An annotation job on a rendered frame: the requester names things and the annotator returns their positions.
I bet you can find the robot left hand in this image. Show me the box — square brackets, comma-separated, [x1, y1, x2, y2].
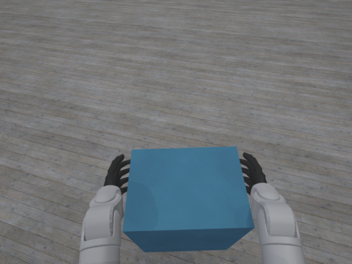
[104, 154, 130, 194]

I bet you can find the right robot forearm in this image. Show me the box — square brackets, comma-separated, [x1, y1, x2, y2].
[250, 183, 306, 264]

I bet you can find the robot right hand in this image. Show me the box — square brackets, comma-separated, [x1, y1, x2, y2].
[240, 152, 267, 195]

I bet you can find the carton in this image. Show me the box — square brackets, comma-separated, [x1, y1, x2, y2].
[123, 146, 255, 252]

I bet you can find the left robot forearm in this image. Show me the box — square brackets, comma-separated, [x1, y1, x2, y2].
[79, 185, 124, 264]

